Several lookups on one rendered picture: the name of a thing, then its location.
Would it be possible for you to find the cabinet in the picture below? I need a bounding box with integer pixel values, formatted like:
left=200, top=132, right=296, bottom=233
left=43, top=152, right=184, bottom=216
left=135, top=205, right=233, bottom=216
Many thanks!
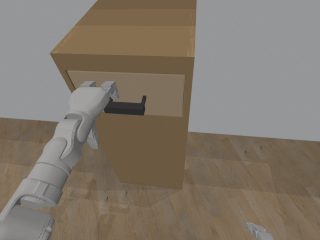
left=50, top=0, right=197, bottom=189

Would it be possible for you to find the robot left forearm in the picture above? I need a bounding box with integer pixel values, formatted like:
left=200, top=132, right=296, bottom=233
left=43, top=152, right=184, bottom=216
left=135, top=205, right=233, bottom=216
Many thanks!
left=0, top=110, right=94, bottom=226

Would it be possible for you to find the robot left upper arm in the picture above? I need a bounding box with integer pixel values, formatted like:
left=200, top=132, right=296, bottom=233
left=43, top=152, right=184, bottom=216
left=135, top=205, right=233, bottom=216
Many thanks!
left=0, top=204, right=55, bottom=240

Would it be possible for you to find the handle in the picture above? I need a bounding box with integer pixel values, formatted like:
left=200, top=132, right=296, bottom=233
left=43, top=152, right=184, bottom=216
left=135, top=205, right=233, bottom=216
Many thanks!
left=104, top=95, right=147, bottom=116

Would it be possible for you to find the left robot hand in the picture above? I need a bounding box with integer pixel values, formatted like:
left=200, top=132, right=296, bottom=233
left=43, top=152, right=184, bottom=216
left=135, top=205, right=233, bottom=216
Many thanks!
left=68, top=81, right=119, bottom=149

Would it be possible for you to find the right robot hand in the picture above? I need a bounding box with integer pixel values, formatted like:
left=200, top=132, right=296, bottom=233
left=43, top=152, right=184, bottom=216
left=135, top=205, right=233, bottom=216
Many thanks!
left=245, top=222, right=275, bottom=240

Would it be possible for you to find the drawer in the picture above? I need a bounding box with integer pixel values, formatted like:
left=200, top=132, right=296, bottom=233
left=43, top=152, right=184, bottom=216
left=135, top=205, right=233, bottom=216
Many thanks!
left=67, top=70, right=186, bottom=117

